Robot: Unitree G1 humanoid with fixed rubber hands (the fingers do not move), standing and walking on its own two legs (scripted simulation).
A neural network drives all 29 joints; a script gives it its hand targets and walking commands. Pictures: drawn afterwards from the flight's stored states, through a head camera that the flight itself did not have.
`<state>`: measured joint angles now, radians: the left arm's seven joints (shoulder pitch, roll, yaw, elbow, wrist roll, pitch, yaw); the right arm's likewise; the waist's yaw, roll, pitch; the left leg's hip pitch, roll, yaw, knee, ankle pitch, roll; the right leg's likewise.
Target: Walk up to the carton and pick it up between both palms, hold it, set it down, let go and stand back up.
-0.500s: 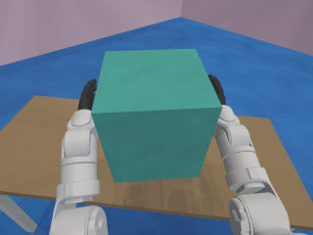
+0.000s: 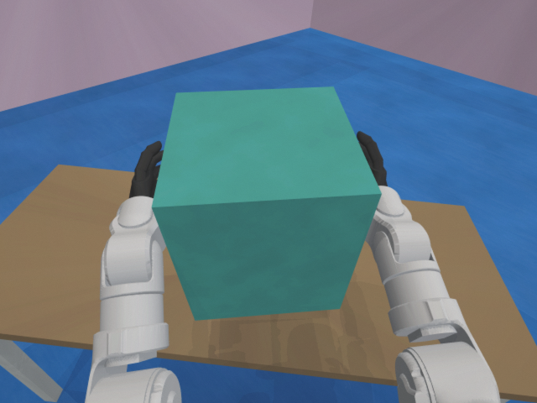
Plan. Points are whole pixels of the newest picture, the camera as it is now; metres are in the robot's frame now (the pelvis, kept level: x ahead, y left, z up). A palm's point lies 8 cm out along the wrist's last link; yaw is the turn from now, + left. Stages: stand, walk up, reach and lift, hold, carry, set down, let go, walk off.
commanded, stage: hold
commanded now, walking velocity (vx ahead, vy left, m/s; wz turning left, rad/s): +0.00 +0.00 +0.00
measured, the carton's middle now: (262, 206) +0.36 +0.00 +0.15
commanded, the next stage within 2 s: none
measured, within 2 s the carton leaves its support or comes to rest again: neither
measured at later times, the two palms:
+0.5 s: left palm (149, 197) +0.35 +0.15 +0.17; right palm (374, 187) +0.35 -0.16 +0.18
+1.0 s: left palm (148, 196) +0.35 +0.16 +0.17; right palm (372, 186) +0.36 -0.16 +0.18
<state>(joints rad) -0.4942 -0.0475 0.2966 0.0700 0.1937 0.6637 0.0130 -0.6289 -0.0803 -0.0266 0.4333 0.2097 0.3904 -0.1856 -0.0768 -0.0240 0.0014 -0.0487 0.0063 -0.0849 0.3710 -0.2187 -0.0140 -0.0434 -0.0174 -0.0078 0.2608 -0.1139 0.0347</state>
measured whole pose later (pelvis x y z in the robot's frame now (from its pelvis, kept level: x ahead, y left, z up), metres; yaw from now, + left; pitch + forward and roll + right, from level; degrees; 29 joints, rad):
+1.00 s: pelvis -0.01 +0.00 +0.00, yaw +0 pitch -6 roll -1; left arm -0.55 -0.04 0.31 0.15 0.20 0.65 0.01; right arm -0.67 -0.08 -0.05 0.50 0.19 0.38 -0.18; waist -0.07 -0.02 0.00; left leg -0.06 0.01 -0.07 0.36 -0.20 -0.01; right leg -0.06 -0.02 0.00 0.27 -0.10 0.03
